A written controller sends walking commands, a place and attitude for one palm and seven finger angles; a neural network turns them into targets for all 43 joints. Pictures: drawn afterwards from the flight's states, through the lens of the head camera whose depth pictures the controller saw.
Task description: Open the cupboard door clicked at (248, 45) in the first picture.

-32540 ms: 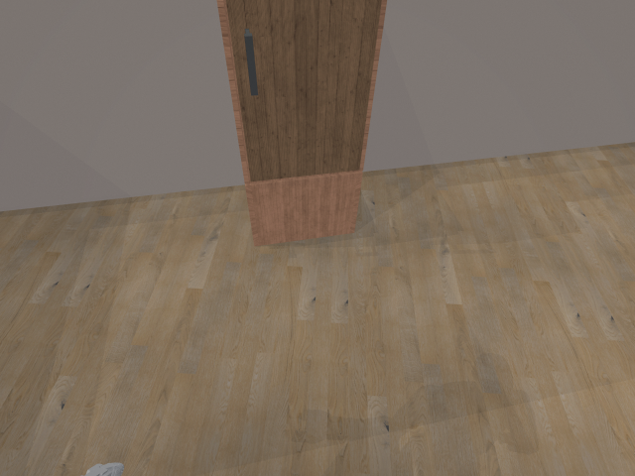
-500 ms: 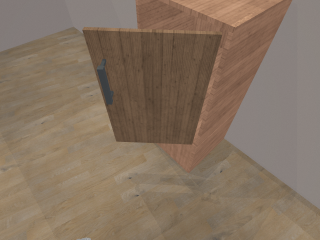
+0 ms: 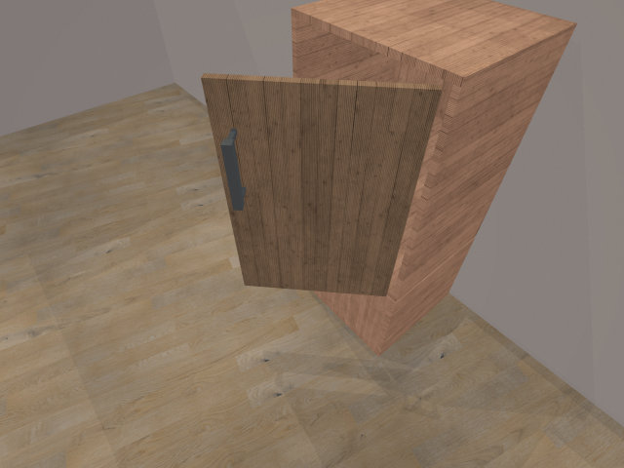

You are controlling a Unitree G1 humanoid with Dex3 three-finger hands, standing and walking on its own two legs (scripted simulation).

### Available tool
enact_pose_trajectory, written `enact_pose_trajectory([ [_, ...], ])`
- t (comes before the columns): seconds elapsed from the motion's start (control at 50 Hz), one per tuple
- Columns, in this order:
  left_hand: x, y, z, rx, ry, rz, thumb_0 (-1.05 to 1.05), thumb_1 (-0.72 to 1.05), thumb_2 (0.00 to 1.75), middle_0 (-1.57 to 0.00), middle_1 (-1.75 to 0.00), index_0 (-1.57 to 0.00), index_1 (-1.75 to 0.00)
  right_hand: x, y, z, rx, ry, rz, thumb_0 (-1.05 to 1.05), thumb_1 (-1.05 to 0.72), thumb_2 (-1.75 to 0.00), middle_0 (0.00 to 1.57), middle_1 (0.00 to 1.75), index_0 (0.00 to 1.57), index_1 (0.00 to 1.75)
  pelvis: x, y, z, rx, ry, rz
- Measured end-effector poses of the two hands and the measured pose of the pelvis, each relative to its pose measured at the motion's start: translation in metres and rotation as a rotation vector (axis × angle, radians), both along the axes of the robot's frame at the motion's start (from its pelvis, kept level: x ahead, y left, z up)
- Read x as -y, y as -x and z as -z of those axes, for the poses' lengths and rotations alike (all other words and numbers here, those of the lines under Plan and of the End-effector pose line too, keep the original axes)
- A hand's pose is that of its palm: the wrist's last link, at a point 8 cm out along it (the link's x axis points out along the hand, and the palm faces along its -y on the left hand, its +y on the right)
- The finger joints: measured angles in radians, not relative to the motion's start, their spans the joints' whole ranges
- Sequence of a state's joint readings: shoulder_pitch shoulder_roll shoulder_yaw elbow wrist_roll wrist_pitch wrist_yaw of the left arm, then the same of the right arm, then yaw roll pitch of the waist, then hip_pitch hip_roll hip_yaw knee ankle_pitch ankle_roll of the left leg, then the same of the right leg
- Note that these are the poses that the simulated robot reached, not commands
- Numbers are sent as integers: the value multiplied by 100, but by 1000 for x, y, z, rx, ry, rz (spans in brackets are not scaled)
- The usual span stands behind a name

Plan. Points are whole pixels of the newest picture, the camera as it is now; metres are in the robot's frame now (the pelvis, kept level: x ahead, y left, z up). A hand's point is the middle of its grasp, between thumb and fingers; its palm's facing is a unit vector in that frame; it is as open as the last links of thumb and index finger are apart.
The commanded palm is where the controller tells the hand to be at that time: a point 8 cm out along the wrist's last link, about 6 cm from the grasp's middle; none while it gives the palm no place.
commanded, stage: come to a stop and stand still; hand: left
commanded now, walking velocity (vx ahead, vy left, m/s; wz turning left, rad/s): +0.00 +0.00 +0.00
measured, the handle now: (235, 170) +0.62 +0.19 +0.03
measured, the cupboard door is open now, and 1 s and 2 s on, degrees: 45 45 45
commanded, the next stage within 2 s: look again from close up in 0.12 s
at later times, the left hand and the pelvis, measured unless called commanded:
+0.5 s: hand out of the picture +0.01 +0.17 -0.17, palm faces +0.02 -0.98 -0.19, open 7.3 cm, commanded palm none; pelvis +0.00 +0.00 +0.01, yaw +0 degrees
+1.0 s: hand out of the picture +0.00 +0.16 -0.17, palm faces +0.05 -0.99 -0.15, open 7.3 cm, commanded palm none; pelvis +0.02 +0.00 +0.00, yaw -1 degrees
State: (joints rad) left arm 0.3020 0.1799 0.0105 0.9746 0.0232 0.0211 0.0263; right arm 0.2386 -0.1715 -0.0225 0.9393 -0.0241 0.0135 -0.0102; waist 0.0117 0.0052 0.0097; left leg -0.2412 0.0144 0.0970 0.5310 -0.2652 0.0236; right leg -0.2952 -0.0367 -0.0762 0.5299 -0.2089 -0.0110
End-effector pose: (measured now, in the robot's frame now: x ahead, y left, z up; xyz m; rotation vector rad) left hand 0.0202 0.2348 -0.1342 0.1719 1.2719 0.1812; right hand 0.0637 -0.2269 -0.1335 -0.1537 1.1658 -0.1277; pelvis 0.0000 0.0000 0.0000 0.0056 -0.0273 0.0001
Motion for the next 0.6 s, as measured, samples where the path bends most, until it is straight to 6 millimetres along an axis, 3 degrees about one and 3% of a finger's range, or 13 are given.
enact_pose_trajectory([
  [0.16, 4, 19, 1, -51, 17, -9, 1, 91, 90, -20, -30, -20, -30, 2, 35, 3, -93, 4, 16, 1, -92, -90, 20, 30, 20, 30, -1, 0, -3, -10, 0, -2],
  [0.36, 13, 14, 5, -62, 47, 1, 1, 91, 90, -20, -30, -20, -30, -9, 80, 4, -223, -12, 52, 1, -91, -90, 20, 30, 19, 30, -2, -3, -5, 1, 1, -1],
  [0.48, 12, 11, 4, -66, 43, 1, 1, 92, 90, -20, -30, -20, -30, -18, 87, 6, -251, -32, 61, 1, -91, -90, 20, 30, 19, 30, -2, -5, -6, 2, 1, 0],
  [0.6, 14, 13, 4, -77, 46, -2, 1, 92, 90, -20, -30, -20, -30, -23, 81, 7, -241, -43, 64, 1, -91, -90, 20, 30, 19, 30, -3, -7, -7, 3, 1, 4],
])
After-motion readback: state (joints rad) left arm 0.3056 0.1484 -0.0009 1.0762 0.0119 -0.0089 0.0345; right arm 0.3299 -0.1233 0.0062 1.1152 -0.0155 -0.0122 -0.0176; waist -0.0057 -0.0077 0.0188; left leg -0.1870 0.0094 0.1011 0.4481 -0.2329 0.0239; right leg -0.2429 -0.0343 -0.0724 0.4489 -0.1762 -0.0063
